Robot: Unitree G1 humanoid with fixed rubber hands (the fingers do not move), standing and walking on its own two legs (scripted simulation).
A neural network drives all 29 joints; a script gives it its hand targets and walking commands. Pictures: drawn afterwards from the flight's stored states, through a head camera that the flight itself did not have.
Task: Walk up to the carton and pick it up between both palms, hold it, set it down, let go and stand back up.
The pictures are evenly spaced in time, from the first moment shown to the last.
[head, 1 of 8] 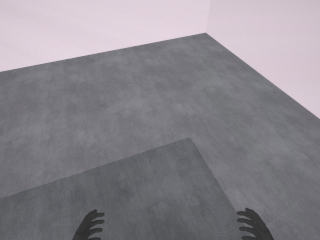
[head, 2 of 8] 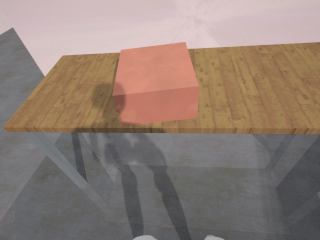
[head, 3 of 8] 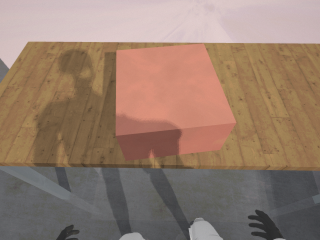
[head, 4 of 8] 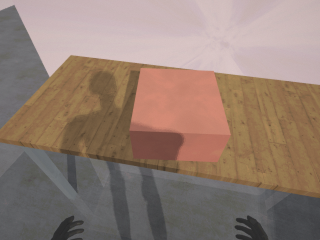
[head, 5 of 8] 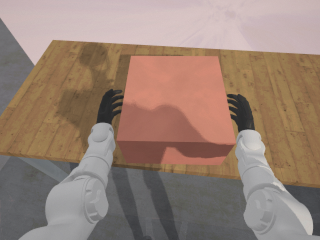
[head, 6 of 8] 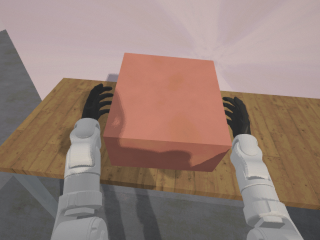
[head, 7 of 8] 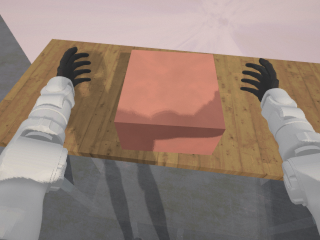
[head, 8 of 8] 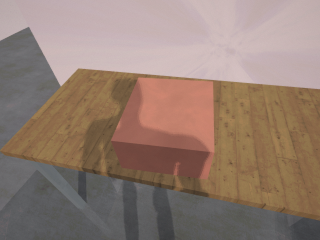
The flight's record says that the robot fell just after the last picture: no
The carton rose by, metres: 0.18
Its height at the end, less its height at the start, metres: +0.00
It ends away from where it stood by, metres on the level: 0.02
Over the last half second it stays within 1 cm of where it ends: yes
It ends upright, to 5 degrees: yes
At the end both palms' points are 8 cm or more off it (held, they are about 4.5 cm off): yes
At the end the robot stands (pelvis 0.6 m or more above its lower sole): yes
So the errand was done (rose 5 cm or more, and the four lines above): yes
